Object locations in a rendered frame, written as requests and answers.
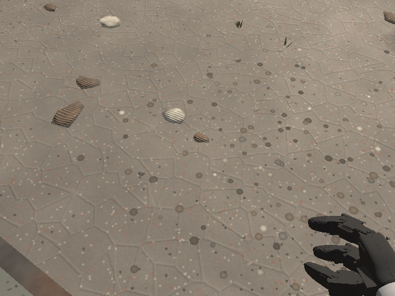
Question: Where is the right robot forearm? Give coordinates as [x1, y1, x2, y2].
[376, 282, 395, 296]

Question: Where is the robot right hand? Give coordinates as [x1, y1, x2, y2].
[304, 213, 395, 296]

